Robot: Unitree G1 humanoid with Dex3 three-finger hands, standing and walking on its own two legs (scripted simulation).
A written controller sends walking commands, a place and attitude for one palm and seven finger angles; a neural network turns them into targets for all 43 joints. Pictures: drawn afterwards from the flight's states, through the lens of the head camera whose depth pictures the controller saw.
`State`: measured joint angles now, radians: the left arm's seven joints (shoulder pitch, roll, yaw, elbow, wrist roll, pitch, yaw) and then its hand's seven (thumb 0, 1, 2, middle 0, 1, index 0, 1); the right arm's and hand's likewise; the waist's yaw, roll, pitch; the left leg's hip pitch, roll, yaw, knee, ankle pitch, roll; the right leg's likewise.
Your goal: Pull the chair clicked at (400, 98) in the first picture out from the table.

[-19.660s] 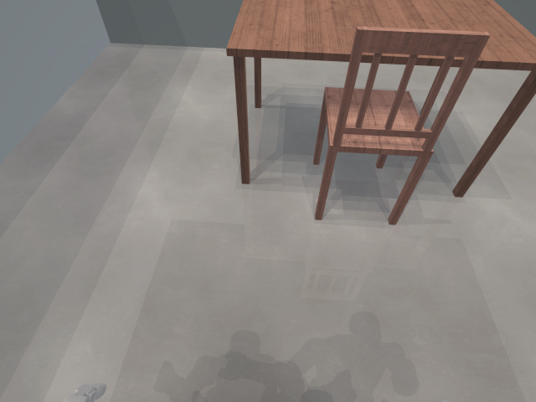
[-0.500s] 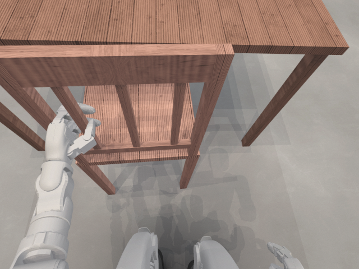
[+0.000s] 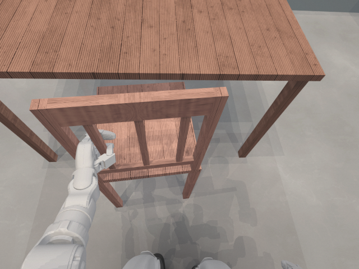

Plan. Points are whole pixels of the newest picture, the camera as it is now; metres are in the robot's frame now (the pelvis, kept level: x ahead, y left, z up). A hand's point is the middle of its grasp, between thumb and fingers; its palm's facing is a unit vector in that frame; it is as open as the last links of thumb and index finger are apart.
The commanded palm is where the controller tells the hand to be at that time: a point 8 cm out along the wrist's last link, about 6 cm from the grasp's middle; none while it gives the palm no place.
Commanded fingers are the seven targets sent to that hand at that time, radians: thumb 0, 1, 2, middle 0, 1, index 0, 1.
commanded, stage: step backward, pulling the chair out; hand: left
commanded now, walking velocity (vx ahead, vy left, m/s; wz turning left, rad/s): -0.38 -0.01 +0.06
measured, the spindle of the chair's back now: (143, 144) +0.42 +0.10 -0.08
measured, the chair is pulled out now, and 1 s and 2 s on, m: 0.04 0.24 0.37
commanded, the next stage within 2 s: none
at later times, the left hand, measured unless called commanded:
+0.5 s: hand (127, 193) +0.28 +0.12 -0.06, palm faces +0.28 -0.95 -0.11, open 5.0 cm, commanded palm +0.27 +0.17 -0.07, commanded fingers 0.00 0.90 0.90 -0.50 -1.45 -0.50 -1.45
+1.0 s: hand (115, 245) +0.18 +0.13 -0.06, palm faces +0.21 -0.97 -0.13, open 5.1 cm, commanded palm +0.16 +0.18 -0.06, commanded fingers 0.00 0.90 0.90 -0.50 -1.45 -0.50 -1.45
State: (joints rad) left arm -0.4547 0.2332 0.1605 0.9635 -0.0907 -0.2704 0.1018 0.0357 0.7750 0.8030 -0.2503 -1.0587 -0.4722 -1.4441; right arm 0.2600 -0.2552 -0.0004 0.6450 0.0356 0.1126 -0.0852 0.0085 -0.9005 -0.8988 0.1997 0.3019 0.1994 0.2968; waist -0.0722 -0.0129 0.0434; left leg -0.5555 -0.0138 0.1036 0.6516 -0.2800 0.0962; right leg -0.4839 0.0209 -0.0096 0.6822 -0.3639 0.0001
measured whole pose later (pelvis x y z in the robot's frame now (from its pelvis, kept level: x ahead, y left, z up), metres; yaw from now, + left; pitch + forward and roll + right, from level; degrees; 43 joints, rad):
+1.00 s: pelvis -0.18 -0.03 +0.00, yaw +1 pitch +3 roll -1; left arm -0.44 0.17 0.16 1.01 -0.10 -0.32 0.13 0.02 0.76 0.82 -0.22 -1.09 -0.44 -1.45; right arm 0.18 -0.23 0.00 0.75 0.03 0.02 -0.09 0.01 -0.90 -0.90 0.20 0.30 0.20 0.30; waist -0.07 0.03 0.16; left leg -0.53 0.02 -0.01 0.67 -0.23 -0.01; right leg -0.48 -0.04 -0.04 0.63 -0.20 0.03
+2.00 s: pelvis -0.34 -0.02 +0.00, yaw +4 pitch +3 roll +1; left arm -0.51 0.14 0.09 0.88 -0.07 -0.20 0.18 0.01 0.78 0.80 -0.15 -1.09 -0.40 -1.45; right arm 0.12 -0.30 -0.04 0.70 0.03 0.03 -0.11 0.01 -0.90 -0.90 0.20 0.30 0.20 0.30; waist -0.07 -0.03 0.24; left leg -0.37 0.03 -0.01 0.58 -0.27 -0.04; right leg -0.45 -0.10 -0.04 0.60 -0.20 0.04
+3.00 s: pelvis -0.51 -0.04 +0.01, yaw +2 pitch -3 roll -1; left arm -0.25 0.11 0.09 0.84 -0.08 -0.22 0.13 0.01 0.77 0.81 -0.13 -1.01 -0.39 -1.45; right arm 0.21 -0.25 -0.01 0.71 0.04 0.03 -0.10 0.01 -0.90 -0.90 0.20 0.30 0.20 0.30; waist -0.04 0.03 0.18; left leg -0.32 0.07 -0.01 0.60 -0.24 -0.04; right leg -0.27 -0.03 -0.04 0.60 -0.29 0.02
